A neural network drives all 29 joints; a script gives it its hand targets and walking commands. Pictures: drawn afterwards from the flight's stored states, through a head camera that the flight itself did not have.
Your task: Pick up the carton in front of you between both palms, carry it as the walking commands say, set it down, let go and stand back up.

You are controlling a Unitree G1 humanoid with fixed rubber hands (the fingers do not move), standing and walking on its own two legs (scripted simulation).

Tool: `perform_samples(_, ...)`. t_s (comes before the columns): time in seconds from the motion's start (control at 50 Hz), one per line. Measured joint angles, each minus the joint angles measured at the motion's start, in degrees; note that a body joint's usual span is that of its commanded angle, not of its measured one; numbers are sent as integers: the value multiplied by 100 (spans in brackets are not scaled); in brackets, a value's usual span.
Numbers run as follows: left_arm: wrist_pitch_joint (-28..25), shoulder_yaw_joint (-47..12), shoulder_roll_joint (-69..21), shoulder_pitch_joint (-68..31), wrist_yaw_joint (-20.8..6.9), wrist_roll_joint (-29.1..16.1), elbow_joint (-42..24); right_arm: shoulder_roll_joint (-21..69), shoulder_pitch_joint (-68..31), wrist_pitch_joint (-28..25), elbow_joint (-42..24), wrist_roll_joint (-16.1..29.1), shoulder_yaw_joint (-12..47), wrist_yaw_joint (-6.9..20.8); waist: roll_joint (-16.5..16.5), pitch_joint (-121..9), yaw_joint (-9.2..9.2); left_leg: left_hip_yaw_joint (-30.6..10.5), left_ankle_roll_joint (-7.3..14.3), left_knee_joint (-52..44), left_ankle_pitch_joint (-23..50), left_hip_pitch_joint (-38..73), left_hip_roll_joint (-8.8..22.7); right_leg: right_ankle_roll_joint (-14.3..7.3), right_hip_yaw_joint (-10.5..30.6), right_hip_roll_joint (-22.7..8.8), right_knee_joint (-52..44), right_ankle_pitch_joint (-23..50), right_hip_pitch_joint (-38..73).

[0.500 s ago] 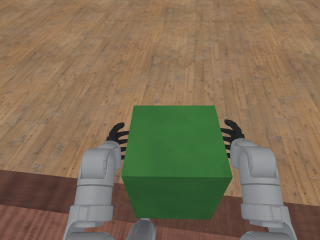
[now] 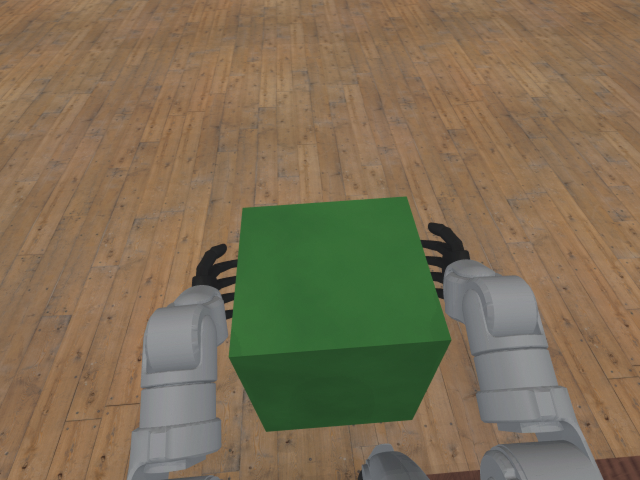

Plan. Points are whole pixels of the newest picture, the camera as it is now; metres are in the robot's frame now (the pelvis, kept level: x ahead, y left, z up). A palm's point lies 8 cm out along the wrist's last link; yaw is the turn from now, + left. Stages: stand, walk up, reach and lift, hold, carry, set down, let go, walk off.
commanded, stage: carry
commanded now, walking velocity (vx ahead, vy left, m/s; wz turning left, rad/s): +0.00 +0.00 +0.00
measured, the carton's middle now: (332, 320) +0.34 -0.03 +0.01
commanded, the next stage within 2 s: none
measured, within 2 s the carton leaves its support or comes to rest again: neither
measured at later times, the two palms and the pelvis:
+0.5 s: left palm (225, 186) +0.75 +0.14 -0.09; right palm (359, 175) +0.75 -0.16 -0.09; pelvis +0.41 -0.02 -0.19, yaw -2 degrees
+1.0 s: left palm (239, 146) +0.94 +0.12 -0.12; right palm (353, 132) +0.95 -0.18 -0.11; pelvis +0.60 -0.03 -0.21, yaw +0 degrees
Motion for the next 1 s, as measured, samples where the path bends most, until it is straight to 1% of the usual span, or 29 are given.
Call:
perform_samples(0.04,-12,-55,-3,-3,9,12,-131,-18,-7,-12,-130,39,-28,-1,-67,-60,80,36,-56,502,-460,189,41,-73,-262,114,-589,801,386)
perform_samples(0.06,-22,-109,-19,-34,24,22,-138,-49,12,2,-206,63,-70,8,-77,-99,194,102,-129,913,-45,253,110,-119,-423,195,-786,900,697)
perform_samples(0.08,-26,-179,-38,-98,49,28,-99,-88,52,23,-286,70,-135,41,-123,-149,372,161,-186,1602,193,211,129,-194,-553,262,-1059,820,1122)
perform_samples(0.1,-17,-237,-59,-181,77,38,-46,-128,65,41,-336,63,-206,90,-151,-232,574,182,-258,2431,385,65,138,-293,-600,316,-1137,96,1498)
perform_samples(0.12,-27,-273,-43,-250,95,37,-1,-144,7,36,-313,41,-259,134,-80,-305,736,79,-334,3118,443,-171,163,-376,-580,438,-975,-1291,1625)
perform_samples(0.14,-43,-302,7,-313,104,-4,88,-131,-57,40,-263,-20,-301,163,21,-331,859,-85,-383,3484,563,-431,206,-451,-571,576,-656,-2356,1605)
perform_samples(0.16,-52,-344,50,-359,134,-65,223,-103,-63,76,-232,-100,-338,178,126,-338,959,-282,-406,3577,786,-713,270,-522,-625,696,-283,-2917,1529)
perform_samples(0.18,-19,-372,100,-394,143,-140,356,-53,-26,145,-224,-178,-381,185,130,-346,1054,-415,-411,3480,966,-998,309,-617,-654,734,-28,-2872,1484)
perform_samples(0.24,56,-450,203,-378,183,-353,646,124,156,302,-235,-410,-481,182,115,-275,1244,-636,-437,2337,1425,-1721,542,-654,-636,808,569,-3686,1557)
perform_samples(0.28,21,-506,228,-384,206,-447,791,172,241,348,-278,-491,-544,194,173,-143,1317,-627,-502,1286,1993,-2037,695,-544,-604,813,701,-4020,1715)
perform_samples(0.34,-110,-564,209,-451,219,-506,893,176,368,340,-495,-536,-593,208,266,-5,1412,-561,-483,115,3756,-2408,799,-568,-506,828,984,-4564,1919)
perform_samples(0.38,-209,-585,184,-466,223,-525,842,173,448,306,-701,-543,-598,211,364,70,1452,-480,-475,-1047,4798,-2328,783,-557,-428,852,1206,-5000,2137)
perform_samples(0.42,-273,-592,164,-475,226,-537,714,174,521,266,-928,-538,-584,209,454,110,1444,-286,-444,-2150,5756,-2034,711,-512,-414,871,1585,-5397,2358)
perform_samples(0.46,-302,-556,136,-456,224,-538,558,193,564,234,-1105,-537,-568,203,557,98,1357,-47,-386,-3083,6623,-1518,639,-465,-533,896,2196,-5522,2568)
perform_samples(0.48,-295,-526,137,-435,218,-539,482,220,554,230,-1143,-547,-561,198,596,69,1273,94,-368,-3551,6950,-1145,618,-341,-616,883,2592,-5033,2663)
perform_samples(0.5,-289,-496,180,-434,192,-540,429,266,516,205,-1136,-566,-548,186,531,12,1164,206,-264,-3709,6665,-802,565,-273,-657,832,3119,-4830,2671)
perform_samples(0.52,-302,-458,250,-507,165,-560,424,290,421,148,-1088,-594,-521,173,342,-4,1042,261,-132,-3522,5463,-696,416,-87,-530,773,3769,-5065,2468)
perform_samples(0.54,-315,-401,304,-596,145,-566,442,269,268,106,-980,-600,-482,163,232,29,928,264,-31,-3285,4568,-721,309,57,-345,787,4363,-5300,2143)
perform_samples(0.56,-317,-352,329,-653,135,-556,465,231,139,77,-850,-585,-445,156,190,78,807,245,36,-3106,3972,-770,241,123,-204,781,4706,-5356,1791)
perform_samples(0.58,-298,-312,320,-670,131,-527,481,199,75,68,-748,-543,-426,145,174,129,691,239,-28,-2989,3675,-818,207,128,-104,720,4756,-5163,1446)
perform_samples(0.6,-265,-277,278,-653,130,-480,473,175,67,75,-693,-490,-423,133,162,193,589,263,-126,-2872,3602,-865,183,129,-16,616,4572,-4864,1136)
perform_samples(0.64,-195,-204,154,-524,126,-373,353,163,163,90,-696,-357,-420,94,136,332,425,296,-4,-2759,3371,-835,138,147,119,379,3595,-4234,706)
perform_samples(0.68,-171,-141,31,-372,116,-278,150,180,292,59,-799,-238,-420,54,86,489,297,308,89,-2739,3198,-719,113,172,192,199,2301,-3898,551)
perform_samples(0.74,-249,-83,-117,-148,80,-144,-188,224,408,-72,-954,-139,-419,38,62,627,180,287,51,-2597,2931,-586,113,126,199,119,778,-3253,579)
perform_samples(0.78,-333,-67,-183,-4,49,-73,-368,254,442,-158,-1015,-108,-413,41,89,619,181,280,4,-2409,2695,-510,129,62,95,148,-42,-2628,770)
perform_samples(0.82,-415,-69,-240,113,30,-21,-469,242,472,-210,-1051,-93,-380,55,155,514,246,276,-52,-2102,2389,-463,157,-58,-44,184,-758,-1826,1118)
perform_samples(0.86,-495,-82,-283,163,26,30,-480,175,436,-232,-1013,-74,-342,79,346,424,371,165,-217,-1840,2268,-441,280,-69,-134,295,-695,-2172,1238)
perform_samples(0.92,-434,-115,-259,152,31,24,-445,119,418,-139,-1000,-93,-286,90,366,201,568,7,-421,-2045,2119,-182,342,-70,-207,351,-718,-2467,1425)
perform_samples(1.0,-235,-181,-69,-16,70,-95,-350,150,244,71,-957,-243,-286,107,191,-110,695,-31,-264,-2421,2131,136,305,-100,-313,293,-696,-2505,1567)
